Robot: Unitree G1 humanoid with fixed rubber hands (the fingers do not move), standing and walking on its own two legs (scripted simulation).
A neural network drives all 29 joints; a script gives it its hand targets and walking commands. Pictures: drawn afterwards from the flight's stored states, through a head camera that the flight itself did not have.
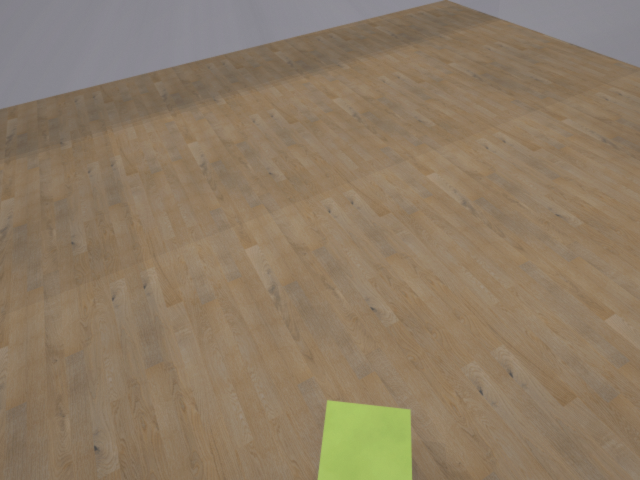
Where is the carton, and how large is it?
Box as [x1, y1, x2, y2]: [318, 400, 411, 479]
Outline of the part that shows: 327,400 318,479 411,479 409,409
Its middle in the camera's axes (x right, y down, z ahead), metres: +0.11 +0.57 +1.00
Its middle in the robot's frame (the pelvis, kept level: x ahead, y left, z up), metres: +0.33 -0.05 -0.65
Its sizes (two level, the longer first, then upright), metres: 0.210 0.200 0.250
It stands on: the floor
